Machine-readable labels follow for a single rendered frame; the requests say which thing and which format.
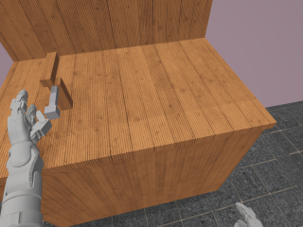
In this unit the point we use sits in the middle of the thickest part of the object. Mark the tap lever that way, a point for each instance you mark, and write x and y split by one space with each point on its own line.
52 111

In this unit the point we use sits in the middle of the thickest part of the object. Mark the right robot hand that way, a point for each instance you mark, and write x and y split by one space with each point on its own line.
248 215

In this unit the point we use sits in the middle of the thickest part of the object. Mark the left robot hand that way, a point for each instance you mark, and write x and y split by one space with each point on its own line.
22 123

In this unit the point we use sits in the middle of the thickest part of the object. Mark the counter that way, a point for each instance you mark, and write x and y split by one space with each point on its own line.
149 111

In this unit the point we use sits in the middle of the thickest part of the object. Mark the left robot forearm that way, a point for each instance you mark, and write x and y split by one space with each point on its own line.
21 203

